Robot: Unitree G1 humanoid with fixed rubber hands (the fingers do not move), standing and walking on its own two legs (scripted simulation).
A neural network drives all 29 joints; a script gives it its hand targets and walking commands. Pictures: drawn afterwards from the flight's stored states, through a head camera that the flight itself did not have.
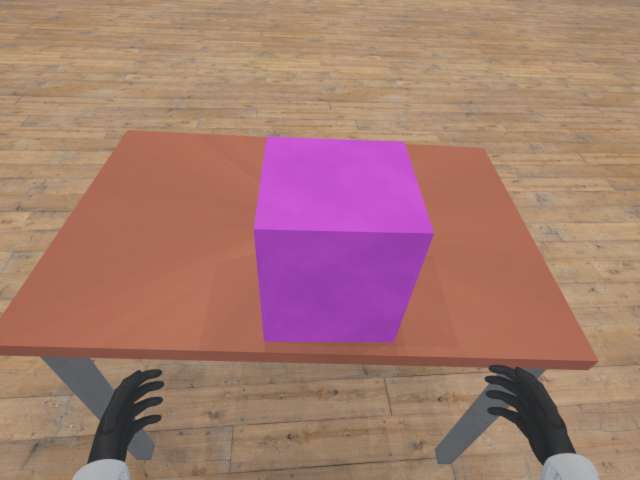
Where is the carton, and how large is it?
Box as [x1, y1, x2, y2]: [254, 137, 433, 341]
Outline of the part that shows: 267,137 254,224 254,237 264,341 393,341 433,234 404,142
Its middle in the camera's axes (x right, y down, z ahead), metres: +0.02 +0.01 +0.61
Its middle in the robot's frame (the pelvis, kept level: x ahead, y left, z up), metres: +0.45 +0.00 +0.04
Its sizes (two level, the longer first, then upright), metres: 0.210 0.200 0.250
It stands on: a table, 0.69 m high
